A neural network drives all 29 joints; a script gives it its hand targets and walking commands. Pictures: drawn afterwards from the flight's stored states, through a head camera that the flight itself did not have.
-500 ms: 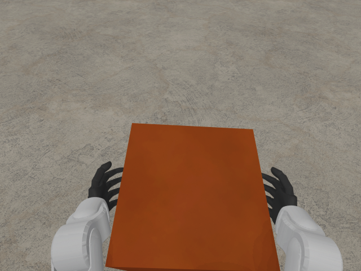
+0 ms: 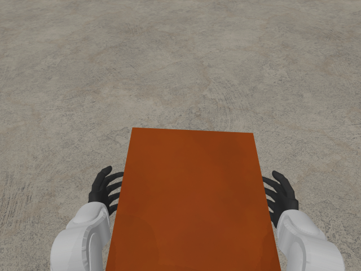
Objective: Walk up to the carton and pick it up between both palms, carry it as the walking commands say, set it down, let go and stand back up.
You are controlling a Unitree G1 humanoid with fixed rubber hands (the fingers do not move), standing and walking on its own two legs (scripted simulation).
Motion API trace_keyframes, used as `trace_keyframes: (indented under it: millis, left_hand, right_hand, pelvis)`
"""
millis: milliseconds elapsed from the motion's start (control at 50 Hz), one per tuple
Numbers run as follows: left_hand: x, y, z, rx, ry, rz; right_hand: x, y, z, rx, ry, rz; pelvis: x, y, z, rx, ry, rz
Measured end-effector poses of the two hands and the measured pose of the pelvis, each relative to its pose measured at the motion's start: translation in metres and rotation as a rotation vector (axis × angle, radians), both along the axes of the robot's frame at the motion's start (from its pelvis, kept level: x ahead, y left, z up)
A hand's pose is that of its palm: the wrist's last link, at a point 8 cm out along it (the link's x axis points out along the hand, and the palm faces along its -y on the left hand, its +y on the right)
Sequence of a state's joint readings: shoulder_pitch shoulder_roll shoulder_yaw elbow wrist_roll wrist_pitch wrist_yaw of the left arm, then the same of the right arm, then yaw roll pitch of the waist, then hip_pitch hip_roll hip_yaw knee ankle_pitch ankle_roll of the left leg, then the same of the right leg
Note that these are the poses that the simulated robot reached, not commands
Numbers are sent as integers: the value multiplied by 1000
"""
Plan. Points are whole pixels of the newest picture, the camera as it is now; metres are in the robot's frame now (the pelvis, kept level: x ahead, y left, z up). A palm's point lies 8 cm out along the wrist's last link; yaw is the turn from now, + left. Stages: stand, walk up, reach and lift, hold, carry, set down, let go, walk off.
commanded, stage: carry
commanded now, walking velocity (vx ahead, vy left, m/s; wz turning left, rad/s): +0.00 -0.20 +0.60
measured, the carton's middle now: (188, 207) +0.26 +0.00 +0.00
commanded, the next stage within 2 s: none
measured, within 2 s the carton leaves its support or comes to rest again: neither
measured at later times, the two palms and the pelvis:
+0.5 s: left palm out of the picture +0.10 +0.17 +0.07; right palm (275, 210) +0.22 -0.15 +0.09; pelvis -0.05 -0.08 +0.00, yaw +20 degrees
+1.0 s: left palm out of the picture +0.05 +0.10 +0.08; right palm (320, 234) +0.18 -0.22 +0.09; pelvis -0.09 -0.15 +0.00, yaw +23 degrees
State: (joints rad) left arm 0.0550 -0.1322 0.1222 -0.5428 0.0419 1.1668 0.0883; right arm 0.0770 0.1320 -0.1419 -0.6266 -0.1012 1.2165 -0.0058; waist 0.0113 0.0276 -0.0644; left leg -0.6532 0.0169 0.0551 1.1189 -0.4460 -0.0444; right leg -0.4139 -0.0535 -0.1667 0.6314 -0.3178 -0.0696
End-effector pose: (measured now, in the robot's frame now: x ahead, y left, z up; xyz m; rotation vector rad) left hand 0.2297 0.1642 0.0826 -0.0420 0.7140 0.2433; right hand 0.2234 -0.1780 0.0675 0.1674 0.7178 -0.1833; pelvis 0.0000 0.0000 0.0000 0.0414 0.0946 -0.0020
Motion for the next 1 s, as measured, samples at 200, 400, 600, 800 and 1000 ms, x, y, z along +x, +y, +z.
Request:
trace_keyframes:
  millis: [200,400,600,800,1000]
  left_hand:
    - [-51,7,-12,-50,-38,161]
    - [-108,14,-19,-103,1,305]
    - [-131,-26,-2,-36,-54,375]
    - [-147,-73,6,-1,-24,372]
    - [-181,-67,2,-28,-59,411]
  right_hand:
    - [7,11,10,-51,-41,165]
    - [-7,28,14,-98,1,301]
    - [-3,-3,18,-51,-63,381]
    - [-20,-52,10,-5,-34,370]
    - [-41,-40,20,-28,-72,409]
  pelvis:
    - [-22,-32,-7,-36,-6,162]
    - [-43,-53,1,-83,-25,304]
    - [-56,-104,-2,-55,-11,354]
    - [-67,-144,0,7,-26,363]
    - [-89,-146,-4,-18,-53,400]
